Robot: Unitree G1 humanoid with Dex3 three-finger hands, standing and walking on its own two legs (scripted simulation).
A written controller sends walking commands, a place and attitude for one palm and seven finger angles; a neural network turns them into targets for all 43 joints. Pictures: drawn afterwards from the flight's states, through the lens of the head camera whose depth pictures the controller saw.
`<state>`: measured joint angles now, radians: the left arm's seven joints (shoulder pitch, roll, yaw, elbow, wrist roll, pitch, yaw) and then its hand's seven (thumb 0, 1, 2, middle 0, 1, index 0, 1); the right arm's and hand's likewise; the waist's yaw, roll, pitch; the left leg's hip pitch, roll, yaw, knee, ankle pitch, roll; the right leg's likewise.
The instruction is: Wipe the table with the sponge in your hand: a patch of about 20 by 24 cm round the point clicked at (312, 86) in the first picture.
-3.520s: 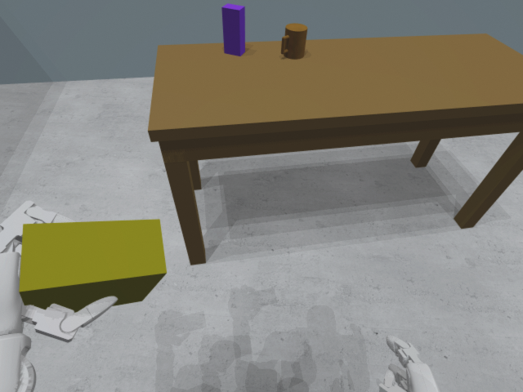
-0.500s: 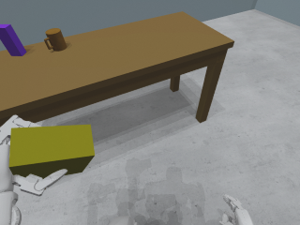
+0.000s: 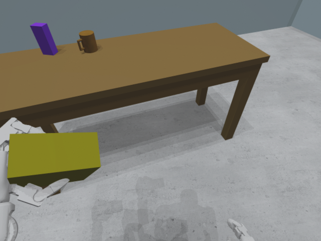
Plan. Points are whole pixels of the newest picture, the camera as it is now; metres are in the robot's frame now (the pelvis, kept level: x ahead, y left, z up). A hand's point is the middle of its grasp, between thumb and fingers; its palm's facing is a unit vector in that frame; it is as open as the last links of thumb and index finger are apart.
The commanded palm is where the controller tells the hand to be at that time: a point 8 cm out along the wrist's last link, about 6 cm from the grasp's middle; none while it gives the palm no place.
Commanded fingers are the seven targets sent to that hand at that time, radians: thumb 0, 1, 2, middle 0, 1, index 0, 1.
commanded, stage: take the last steps up to it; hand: left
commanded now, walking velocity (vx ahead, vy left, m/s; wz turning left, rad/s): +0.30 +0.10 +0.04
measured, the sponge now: (67, 160) +0.22 +0.20 +0.16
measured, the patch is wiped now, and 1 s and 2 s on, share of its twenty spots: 0.00 0.00 0.00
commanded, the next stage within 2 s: come to a stop and stand still in 2.00 s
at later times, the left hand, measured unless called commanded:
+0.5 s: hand (39, 133) +0.27 +0.28 +0.18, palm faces +0.43 -0.80 -0.42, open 10.8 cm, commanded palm +0.22 +0.32 +0.18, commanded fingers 0.00 0.10 1.30 -1.20 -1.60 -1.20 -1.60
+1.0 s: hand (72, 104) +0.39 +0.26 +0.16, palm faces +0.41 -0.76 -0.49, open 10.8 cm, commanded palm +0.32 +0.30 +0.18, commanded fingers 0.00 0.10 1.30 -1.20 -1.60 -1.20 -1.60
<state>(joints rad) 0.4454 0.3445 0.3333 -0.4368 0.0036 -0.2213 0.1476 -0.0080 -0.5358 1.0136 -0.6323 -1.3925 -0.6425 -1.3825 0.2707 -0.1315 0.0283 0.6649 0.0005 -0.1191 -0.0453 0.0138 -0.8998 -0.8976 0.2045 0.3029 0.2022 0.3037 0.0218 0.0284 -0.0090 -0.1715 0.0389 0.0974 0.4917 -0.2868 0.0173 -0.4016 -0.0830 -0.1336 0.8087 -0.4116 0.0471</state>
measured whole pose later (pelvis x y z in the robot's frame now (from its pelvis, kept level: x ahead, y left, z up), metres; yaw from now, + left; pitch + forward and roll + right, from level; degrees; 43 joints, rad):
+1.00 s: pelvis +0.17 +0.01 -0.01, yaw +1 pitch +0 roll +2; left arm 0.45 0.34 0.36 -0.43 -0.01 -0.20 0.14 -0.01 -0.54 1.01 -0.63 -1.40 -0.64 -1.38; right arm 0.17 -0.21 -0.01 0.68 0.00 -0.04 -0.04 0.01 -0.90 -0.90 0.21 0.30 0.20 0.30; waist 0.01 0.05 0.08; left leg -0.47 0.06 0.05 1.19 -0.40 -0.03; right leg -0.28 -0.04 -0.19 0.59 -0.31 -0.09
